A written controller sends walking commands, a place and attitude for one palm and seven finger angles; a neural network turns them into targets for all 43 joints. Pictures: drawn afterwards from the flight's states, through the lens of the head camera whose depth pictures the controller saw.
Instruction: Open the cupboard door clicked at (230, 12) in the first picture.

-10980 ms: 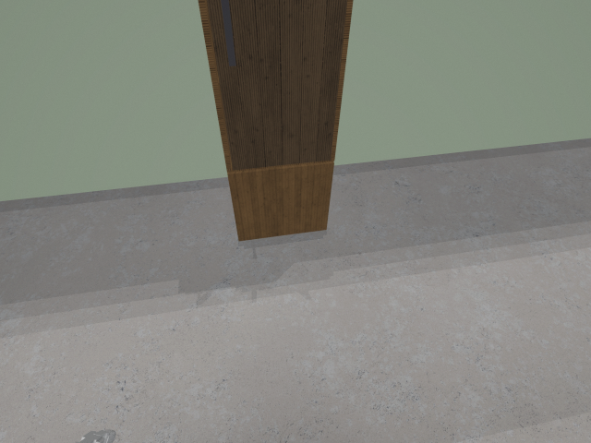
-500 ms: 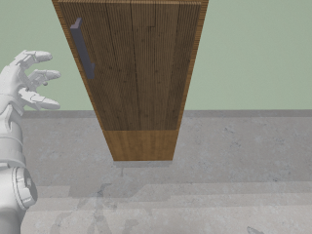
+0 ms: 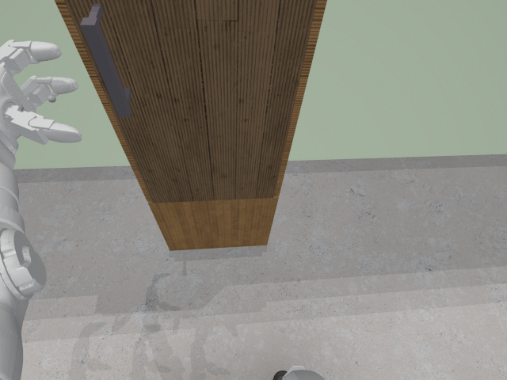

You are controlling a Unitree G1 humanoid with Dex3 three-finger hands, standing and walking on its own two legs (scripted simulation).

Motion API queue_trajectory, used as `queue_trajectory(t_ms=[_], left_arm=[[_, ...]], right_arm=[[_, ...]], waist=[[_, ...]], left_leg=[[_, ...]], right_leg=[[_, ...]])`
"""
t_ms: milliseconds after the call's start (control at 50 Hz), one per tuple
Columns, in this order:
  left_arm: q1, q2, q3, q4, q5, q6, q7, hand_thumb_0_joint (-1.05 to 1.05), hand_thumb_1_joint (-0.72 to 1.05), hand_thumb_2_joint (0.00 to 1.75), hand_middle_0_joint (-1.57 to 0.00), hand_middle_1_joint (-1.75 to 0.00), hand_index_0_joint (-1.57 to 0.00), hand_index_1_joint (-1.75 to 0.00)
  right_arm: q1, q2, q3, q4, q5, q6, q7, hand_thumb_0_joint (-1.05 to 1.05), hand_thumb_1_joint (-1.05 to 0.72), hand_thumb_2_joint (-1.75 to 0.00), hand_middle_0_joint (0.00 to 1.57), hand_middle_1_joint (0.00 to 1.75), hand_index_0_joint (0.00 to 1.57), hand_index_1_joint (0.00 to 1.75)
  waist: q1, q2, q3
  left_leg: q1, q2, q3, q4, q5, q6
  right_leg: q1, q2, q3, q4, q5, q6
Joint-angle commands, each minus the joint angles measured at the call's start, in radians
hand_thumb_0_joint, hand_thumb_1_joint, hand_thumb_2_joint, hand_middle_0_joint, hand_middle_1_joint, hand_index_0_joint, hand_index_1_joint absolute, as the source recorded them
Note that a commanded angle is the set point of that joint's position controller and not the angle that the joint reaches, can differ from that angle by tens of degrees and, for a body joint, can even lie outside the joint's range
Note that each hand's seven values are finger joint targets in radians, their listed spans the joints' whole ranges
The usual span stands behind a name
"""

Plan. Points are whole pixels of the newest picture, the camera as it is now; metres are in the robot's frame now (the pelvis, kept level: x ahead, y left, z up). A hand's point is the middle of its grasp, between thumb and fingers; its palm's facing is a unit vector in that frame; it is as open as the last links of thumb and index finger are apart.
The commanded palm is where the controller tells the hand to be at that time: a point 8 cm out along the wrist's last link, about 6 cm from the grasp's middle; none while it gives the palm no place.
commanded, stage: move the hooked fingers beside the handle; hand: left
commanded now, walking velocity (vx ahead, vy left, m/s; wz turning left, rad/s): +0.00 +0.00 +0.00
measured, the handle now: (111, 65) +0.57 +0.20 +0.15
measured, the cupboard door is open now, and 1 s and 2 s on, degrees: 0 0 0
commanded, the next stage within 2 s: slide the fingers in behind the handle in 0.96 s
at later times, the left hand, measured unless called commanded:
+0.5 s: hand (73, 82) +0.53 +0.25 +0.15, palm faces +0.01 -1.00 +0.01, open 14.0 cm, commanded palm +0.50 +0.30 +0.15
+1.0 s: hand (68, 91) +0.51 +0.25 +0.15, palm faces +0.03 -1.00 -0.01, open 14.0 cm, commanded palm +0.49 +0.30 +0.15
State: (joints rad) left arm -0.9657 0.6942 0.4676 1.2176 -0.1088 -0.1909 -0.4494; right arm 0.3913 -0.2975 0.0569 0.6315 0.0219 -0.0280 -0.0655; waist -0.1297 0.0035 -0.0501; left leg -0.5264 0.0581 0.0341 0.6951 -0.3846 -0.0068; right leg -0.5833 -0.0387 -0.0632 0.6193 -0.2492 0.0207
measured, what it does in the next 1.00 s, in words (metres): stands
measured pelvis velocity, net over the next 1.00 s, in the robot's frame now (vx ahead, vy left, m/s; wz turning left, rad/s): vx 0.01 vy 0.00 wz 0.00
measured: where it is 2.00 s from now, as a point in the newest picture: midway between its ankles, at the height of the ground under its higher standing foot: outside the picture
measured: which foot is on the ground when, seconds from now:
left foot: down 0.00-1.00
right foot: down 0.00-1.00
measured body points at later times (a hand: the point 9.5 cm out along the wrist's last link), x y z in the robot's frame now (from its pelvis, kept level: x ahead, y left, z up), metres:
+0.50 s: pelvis +0.01 +0.00 +0.00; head +0.13 +0.02 +0.43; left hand +0.53 +0.30 +0.15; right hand -0.03 -0.26 -0.11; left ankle -0.03 +0.12 -0.72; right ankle +0.02 -0.14 -0.72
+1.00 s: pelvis +0.01 +0.00 +0.00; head +0.10 +0.01 +0.44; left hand +0.50 +0.30 +0.16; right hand +0.06 -0.28 -0.11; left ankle -0.03 +0.12 -0.72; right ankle +0.02 -0.14 -0.72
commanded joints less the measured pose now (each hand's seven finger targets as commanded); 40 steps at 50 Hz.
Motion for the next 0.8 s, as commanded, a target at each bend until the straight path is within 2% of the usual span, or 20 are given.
queue_trajectory(t_ms=[0,100,140,180,200,260,300,340,360,400,420,440,480,520,580,620,660,700,740,780], left_arm=[[-0.51,0.335,0.04,-0.197,-0.012,-0.079,-0.004,0.0,-0.5,0.3,-0.3,-1.2,-0.3,-1.2],[-0.578,0.337,0.021,-0.151,0.007,-0.073,-0.003,0.0,-0.5,0.3,-0.3,-1.2,-0.3,-1.2],[-0.607,0.343,0.019,-0.143,0.017,-0.071,0.0,0.0,-0.5,0.3,-0.3,-1.2,-0.3,-1.2],[-0.568,0.348,0.028,-0.105,0.016,-0.064,0.0,0.0,-0.5,0.3,-0.3,-1.2,-0.3,-1.2],[-0.54,0.366,0.047,-0.092,0.014,-0.064,0.0,0.0,-0.5,0.3,-0.3,-1.2,-0.3,-1.2],[-0.559,0.353,0.023,-0.125,0.029,-0.061,-0.001,0.0,-0.5,0.3,-0.3,-1.2,-0.3,-1.2],[-0.53,0.384,0.063,-0.158,0.024,-0.073,0.005,0.0,-0.5,0.3,-0.3,-1.2,-0.3,-1.2],[-0.534,0.351,0.046,-0.185,0.017,-0.074,0.006,0.0,-0.5,0.3,-0.3,-1.2,-0.3,-1.2],[-0.541,0.353,0.052,-0.2,0.015,-0.076,0.01,0.0,-0.5,0.3,-0.3,-1.2,-0.3,-1.2],[-0.51,0.406,0.106,-0.208,0.006,-0.078,0.017,0.0,-0.5,0.3,-0.3,-1.2,-0.3,-1.2],[-0.511,0.425,0.119,-0.229,0.011,-0.079,0.019,0.0,-0.5,0.3,-0.3,-1.2,-0.3,-1.2],[-0.493,0.401,0.1,-0.238,0.016,-0.077,0.019,0.0,-0.5,0.3,-0.3,-1.2,-0.3,-1.2],[-0.444,0.403,0.108,-0.248,0.018,-0.071,0.024,0.0,-0.5,0.3,-0.3,-1.2,-0.3,-1.2],[-0.439,0.374,0.088,-0.249,0.011,-0.064,0.024,0.0,-0.5,0.3,-0.3,-1.2,-0.3,-1.2],[-0.428,0.372,0.097,-0.246,-0.002,-0.058,0.019,0.0,-0.5,0.3,-0.3,-1.2,-0.3,-1.2],[-0.44,0.34,0.072,-0.304,-0.007,-0.066,0.014,0.0,-0.5,0.3,-0.3,-1.2,-0.3,-1.2],[-0.423,0.298,0.05,-0.283,-0.016,-0.06,0.014,0.0,-0.5,0.3,-0.3,-1.2,-0.3,-1.2],[-0.438,0.235,0.007,-0.282,-0.027,-0.056,0.011,0.0,-0.5,0.3,-0.3,-1.2,-0.3,-1.2],[-0.421,0.243,0.021,-0.276,-0.029,-0.052,0.018,0.0,-0.5,0.3,-0.3,-1.2,-0.3,-1.2],[-0.443,0.248,0.018,-0.239,-0.023,-0.045,0.029,0.0,-0.5,0.3,-0.3,-1.2,-0.3,-1.2]], right_arm=[[0.149,-0.186,-0.07,-0.055,-0.003,-0.003,-0.018,0.0,-0.9,-0.9,0.2,0.3,0.2,0.3],[0.181,-0.188,-0.068,-0.046,-0.008,0.015,-0.017,0.0,-0.9,-0.9,0.2,0.3,0.2,0.3],[0.192,-0.187,-0.068,-0.04,-0.011,0.022,-0.014,0.0,-0.9,-0.9,0.2,0.3,0.2,0.3],[0.206,-0.193,-0.07,-0.041,-0.013,0.027,-0.01,0.0,-0.9,-0.9,0.2,0.3,0.2,0.3],[0.211,-0.196,-0.067,-0.047,-0.014,0.031,-0.011,0.0,-0.9,-0.9,0.2,0.3,0.2,0.3],[0.219,-0.191,-0.069,-0.051,-0.016,0.044,-0.004,0.0,-0.9,-0.9,0.2,0.3,0.2,0.3],[0.228,-0.193,-0.073,-0.064,-0.02,0.053,-0.001,0.0,-0.9,-0.9,0.2,0.3,0.2,0.3],[0.224,-0.185,-0.076,-0.066,-0.018,0.06,0.005,0.0,-0.9,-0.9,0.2,0.3,0.2,0.3],[0.23,-0.186,-0.079,-0.064,-0.02,0.063,0.007,0.0,-0.9,-0.9,0.2,0.3,0.2,0.3],[0.234,-0.193,-0.08,-0.069,-0.02,0.07,0.008,0.0,-0.9,-0.9,0.2,0.3,0.2,0.3],[0.231,-0.19,-0.081,-0.073,-0.019,0.074,0.011,0.0,-0.9,-0.9,0.2,0.3,0.2,0.3],[0.225,-0.184,-0.081,-0.078,-0.017,0.077,0.014,0.0,-0.9,-0.9,0.2,0.3,0.2,0.3],[0.224,-0.181,-0.083,-0.084,-0.016,0.083,0.02,0.0,-0.9,-0.9,0.2,0.3,0.2,0.3],[0.213,-0.178,-0.082,-0.084,-0.013,0.089,0.02,0.0,-0.9,-0.9,0.2,0.3,0.2,0.3],[0.211,-0.182,-0.086,-0.087,-0.011,0.09,0.022,0.0,-0.9,-0.9,0.2,0.3,0.2,0.3],[0.198,-0.175,-0.087,-0.09,-0.009,0.088,0.019,0.0,-0.9,-0.9,0.2,0.3,0.2,0.3],[0.193,-0.172,-0.087,-0.084,-0.01,0.087,0.021,0.0,-0.9,-0.9,0.2,0.3,0.2,0.3],[0.183,-0.168,-0.086,-0.084,-0.008,0.084,0.017,0.0,-0.9,-0.9,0.2,0.3,0.2,0.3],[0.178,-0.168,-0.088,-0.08,-0.008,0.082,0.018,0.0,-0.9,-0.9,0.2,0.3,0.2,0.3],[0.167,-0.17,-0.083,-0.076,-0.007,0.079,0.017,0.0,-0.9,-0.9,0.2,0.3,0.2,0.3]], waist=[[-0.02,0.116,-0.401],[-0.048,0.135,-0.405],[-0.054,0.187,-0.423],[-0.055,0.125,-0.403],[-0.046,0.112,-0.414],[-0.048,0.175,-0.423],[-0.03,0.17,-0.47],[-0.034,0.201,-0.476],[-0.037,0.182,-0.473],[-0.019,0.153,-0.491],[-0.013,0.176,-0.517],[-0.009,0.204,-0.513],[0.001,0.178,-0.497],[-0.008,0.196,-0.469],[-0.011,0.132,-0.46],[-0.008,0.207,-0.496],[-0.017,0.153,-0.456],[-0.029,0.159,-0.432],[-0.019,0.148,-0.447],[-0.03,0.111,-0.395]], left_leg=[[0.142,-0.046,-0.046,-0.066,0.402,0.027],[0.142,-0.038,-0.056,-0.052,0.418,0.025],[0.153,-0.037,-0.06,-0.047,0.42,0.019],[0.126,-0.033,-0.059,-0.045,0.4,0.024],[0.115,-0.036,-0.057,-0.044,0.417,0.027],[0.13,-0.033,-0.056,-0.04,0.434,0.021],[0.151,-0.03,-0.059,-0.033,0.492,0.021],[0.169,-0.028,-0.053,-0.028,0.504,0.017],[0.17,-0.026,-0.055,-0.027,0.506,0.019],[0.156,-0.027,-0.053,-0.025,0.524,0.024],[0.165,-0.027,-0.053,-0.025,0.544,0.021],[0.17,-0.029,-0.046,-0.023,0.558,0.021],[0.165,-0.028,-0.046,-0.023,0.577,0.023],[0.174,-0.026,-0.045,-0.023,0.583,0.022],[0.151,-0.029,-0.04,-0.029,0.537,0.029],[0.209,-0.027,-0.042,-0.02,0.611,0.024],[0.193,-0.024,-0.041,-0.02,0.586,0.025],[0.195,-0.026,-0.041,-0.024,0.585,0.027],[0.205,-0.025,-0.042,-0.022,0.58,0.026],[0.147,-0.031,-0.035,-0.03,0.487,0.03]], right_leg=[[0.223,0.053,0.025,-0.007,0.338,-0.037],[0.179,0.056,0.021,-0.006,0.328,-0.035],[0.157,0.056,0.02,-0.007,0.312,-0.035],[0.156,0.059,0.018,-0.011,0.302,-0.033],[0.176,0.061,0.019,-0.003,0.324,-0.037],[0.15,0.059,0.015,-0.002,0.32,-0.036],[0.176,0.065,0.015,0.01,0.354,-0.041],[0.164,0.065,0.015,0.008,0.358,-0.037],[0.164,0.066,0.012,0.006,0.359,-0.036],[0.203,0.069,0.015,0.013,0.393,-0.04],[0.219,0.067,0.017,0.017,0.412,-0.038],[0.215,0.066,0.019,0.017,0.421,-0.038],[0.227,0.067,0.016,0.017,0.438,-0.036],[0.205,0.068,0.014,0.013,0.429,-0.036],[0.233,0.068,0.015,0.009,0.436,-0.032],[0.221,0.067,0.018,0.015,0.458,-0.036],[0.211,0.068,0.012,0.009,0.448,-0.032],[0.201,0.068,0.011,0.007,0.446,-0.035],[0.202,0.066,0.012,0.008,0.438,-0.033],[0.206,0.063,0.012,0.004,0.417,-0.031]])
